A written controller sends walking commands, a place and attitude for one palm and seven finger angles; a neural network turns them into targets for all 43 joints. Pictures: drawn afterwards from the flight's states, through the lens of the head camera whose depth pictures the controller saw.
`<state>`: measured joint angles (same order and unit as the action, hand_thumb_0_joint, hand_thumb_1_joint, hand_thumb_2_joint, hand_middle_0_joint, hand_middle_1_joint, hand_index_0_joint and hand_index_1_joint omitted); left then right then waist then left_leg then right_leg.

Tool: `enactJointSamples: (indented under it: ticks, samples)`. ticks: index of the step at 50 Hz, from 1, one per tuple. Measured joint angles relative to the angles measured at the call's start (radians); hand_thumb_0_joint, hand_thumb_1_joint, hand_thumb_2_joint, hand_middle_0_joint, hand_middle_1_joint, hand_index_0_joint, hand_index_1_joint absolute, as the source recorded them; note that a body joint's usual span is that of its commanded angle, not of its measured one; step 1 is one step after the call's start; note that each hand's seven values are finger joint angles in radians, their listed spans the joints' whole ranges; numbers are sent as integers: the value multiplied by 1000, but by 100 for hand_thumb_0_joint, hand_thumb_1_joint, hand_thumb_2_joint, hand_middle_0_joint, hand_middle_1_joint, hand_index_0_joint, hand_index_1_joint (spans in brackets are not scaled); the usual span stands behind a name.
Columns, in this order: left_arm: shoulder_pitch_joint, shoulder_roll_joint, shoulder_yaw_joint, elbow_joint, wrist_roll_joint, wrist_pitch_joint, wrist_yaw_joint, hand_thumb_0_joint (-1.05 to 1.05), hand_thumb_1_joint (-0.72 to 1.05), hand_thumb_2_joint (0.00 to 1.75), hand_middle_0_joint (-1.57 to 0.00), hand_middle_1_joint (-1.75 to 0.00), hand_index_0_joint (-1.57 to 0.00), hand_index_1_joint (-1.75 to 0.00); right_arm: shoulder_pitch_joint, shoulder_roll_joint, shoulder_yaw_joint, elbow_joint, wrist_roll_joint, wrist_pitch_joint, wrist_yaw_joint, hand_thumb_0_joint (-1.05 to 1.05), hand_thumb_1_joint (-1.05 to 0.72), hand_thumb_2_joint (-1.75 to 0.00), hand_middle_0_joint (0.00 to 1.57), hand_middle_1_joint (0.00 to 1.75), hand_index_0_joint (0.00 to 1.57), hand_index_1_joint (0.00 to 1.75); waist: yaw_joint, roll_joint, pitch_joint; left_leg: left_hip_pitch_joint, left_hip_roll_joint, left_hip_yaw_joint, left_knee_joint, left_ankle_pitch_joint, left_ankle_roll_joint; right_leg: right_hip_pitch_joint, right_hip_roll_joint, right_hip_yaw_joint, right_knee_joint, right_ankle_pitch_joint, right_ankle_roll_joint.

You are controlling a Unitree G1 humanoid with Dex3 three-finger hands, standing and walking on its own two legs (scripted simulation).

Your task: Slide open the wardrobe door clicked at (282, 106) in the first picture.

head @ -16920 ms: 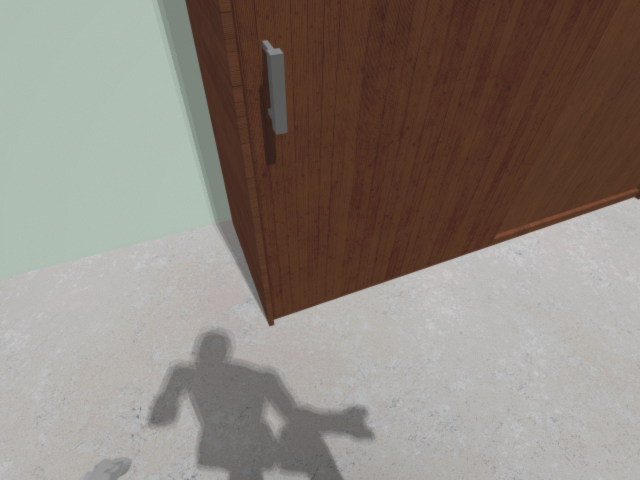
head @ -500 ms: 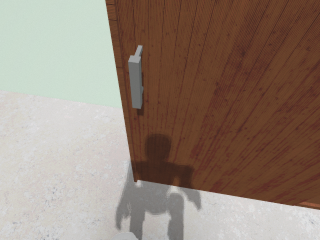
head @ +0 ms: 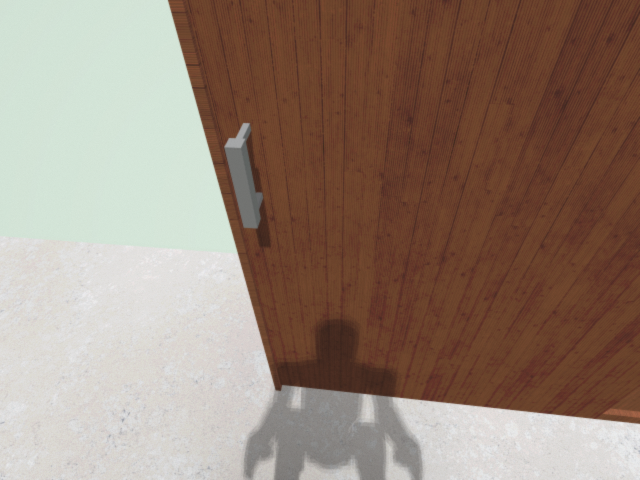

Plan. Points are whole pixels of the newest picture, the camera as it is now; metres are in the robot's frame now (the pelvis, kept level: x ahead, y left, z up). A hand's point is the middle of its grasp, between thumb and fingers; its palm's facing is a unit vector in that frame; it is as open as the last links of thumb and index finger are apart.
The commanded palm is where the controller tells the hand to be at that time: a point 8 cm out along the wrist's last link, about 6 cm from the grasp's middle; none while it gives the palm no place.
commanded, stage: come to a stop and stand still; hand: left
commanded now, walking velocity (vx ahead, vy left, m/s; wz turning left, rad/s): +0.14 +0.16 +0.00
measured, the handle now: (248, 177) +0.51 +0.15 +0.12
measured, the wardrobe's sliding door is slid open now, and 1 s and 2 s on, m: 0.00 0.00 0.00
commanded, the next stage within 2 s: look again from close up in 0.66 s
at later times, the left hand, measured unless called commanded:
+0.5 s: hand out of the picture -0.02 +0.19 -0.19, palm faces +0.07 -0.98 -0.18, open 7.4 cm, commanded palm none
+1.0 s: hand out of the picture +0.02 +0.21 -0.17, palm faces -0.02 -0.97 -0.26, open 7.4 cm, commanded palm none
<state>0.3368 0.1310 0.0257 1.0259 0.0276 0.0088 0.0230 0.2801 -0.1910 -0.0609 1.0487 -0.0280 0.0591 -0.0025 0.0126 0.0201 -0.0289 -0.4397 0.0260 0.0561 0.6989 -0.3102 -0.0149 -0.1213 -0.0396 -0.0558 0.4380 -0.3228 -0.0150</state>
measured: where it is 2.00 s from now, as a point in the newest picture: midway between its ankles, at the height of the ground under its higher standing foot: outside the picture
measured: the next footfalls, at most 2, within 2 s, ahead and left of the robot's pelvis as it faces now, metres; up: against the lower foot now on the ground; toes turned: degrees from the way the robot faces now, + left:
left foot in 0.28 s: +0.06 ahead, +0.14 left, +0.00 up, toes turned +5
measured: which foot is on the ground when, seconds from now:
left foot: up 0.00-0.26, down 0.28-1.00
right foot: down 0.00-1.00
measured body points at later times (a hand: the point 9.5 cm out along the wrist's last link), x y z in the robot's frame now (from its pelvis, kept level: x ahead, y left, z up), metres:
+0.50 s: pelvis +0.01 +0.02 -0.01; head +0.02 +0.03 +0.44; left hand -0.02 +0.24 -0.17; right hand +0.08 -0.20 -0.16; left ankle +0.02 +0.13 -0.74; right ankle -0.05 -0.10 -0.74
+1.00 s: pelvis +0.00 +0.02 -0.01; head +0.01 -0.01 +0.44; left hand +0.02 +0.26 -0.15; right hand -0.02 -0.20 -0.18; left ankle +0.02 +0.13 -0.74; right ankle -0.05 -0.10 -0.74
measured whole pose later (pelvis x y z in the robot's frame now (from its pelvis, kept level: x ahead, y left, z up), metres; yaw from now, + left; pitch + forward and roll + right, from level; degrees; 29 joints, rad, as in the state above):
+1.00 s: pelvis +0.00 +0.02 -0.01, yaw +0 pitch +0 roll +0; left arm 0.27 0.17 -0.02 1.07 0.01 0.00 0.03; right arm 0.32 -0.18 0.01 1.07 -0.02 0.00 -0.01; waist -0.02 0.05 0.03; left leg -0.28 0.04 0.12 0.54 -0.25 0.01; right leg -0.17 -0.05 -0.06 0.54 -0.36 0.01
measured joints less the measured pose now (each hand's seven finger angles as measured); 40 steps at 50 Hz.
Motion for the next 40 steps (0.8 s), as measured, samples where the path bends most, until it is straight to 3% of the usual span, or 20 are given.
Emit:
enactJointSamples:
  ticks: [6, 12, 14, 16, 20, 26, 35, 40]
  samples:
    - [60, -29, -13, 46, -2, -32, -11, 0, 90, 89, -20, -30, -20, -30, 53, -13, 9, 25, 5, -25, 8, 0, -92, -90, 20, 30, 20, 30, 1, -22, 25, 18, 15, 4, 97, 25, -24, 45, 1, -6, -92, 46, -3]
    - [69, -35, -10, 79, 0, -27, -2, 0, 90, 89, -20, -30, -20, -30, 21, 0, 30, 37, 18, -27, -9, 0, -91, -90, 20, 30, 19, 30, 32, -38, 74, 114, 4, 30, -87, 0, -30, 22, -9, -16, -32, 8, 13]
    - [75, -32, -9, 89, -5, -17, 3, 0, 90, 89, -20, -30, -20, -30, 2, 6, 36, 28, 20, -43, -16, 1, -91, -90, 20, 30, 19, 30, 33, -31, 80, 175, 10, 37, -205, 110, -11, -2, -2, -19, 33, -30, 24]
    - [60, -14, -7, 106, -9, -2, 10, 0, 90, 89, -20, -30, -20, -30, -27, 31, 39, 27, 20, -56, -26, 0, -91, -90, 20, 30, 19, 30, 32, -62, 90, 179, -7, 47, -189, 75, 23, -20, -22, -12, 96, -70, 33]
    - [24, 7, -6, 119, -11, 19, 18, 0, 90, 89, -20, -30, -20, -30, -74, 53, 44, 17, 16, -65, -45, 1, -93, -90, 20, 30, 20, 30, 40, -92, 82, 189, -23, 81, -183, 47, 40, -46, -50, 9, 149, -116, 32]
    - [-39, 5, -15, 111, -7, -7, 14, 0, 91, 89, -20, -30, -20, -30, -107, 41, 42, 21, 21, -67, -41, 0, -95, -90, 21, 30, 20, 30, 24, -38, 55, 206, -9, 71, -219, 73, 33, -4, -32, -5, 56, -34, 48]
    - [-77, 27, -16, 96, -7, -10, 13, 1, 92, 89, -20, -30, -20, -30, -69, 31, 46, 44, 16, -69, -33, -1, -95, -90, 21, 30, 20, 30, -1, -36, 26, 232, 5, 65, -271, 108, 21, 27, -13, -12, -6, 3, 34]
    - [-65, 23, -40, 50, -7, -27, 21, 1, 92, 89, -20, -30, -20, -30, -30, 1, 50, -1, 11, -61, -12, -1, -93, -90, 20, 30, 20, 30, -23, 0, 55, 151, 33, 53, -170, 71, 21, -27, 10, -20, 41, -5, 26]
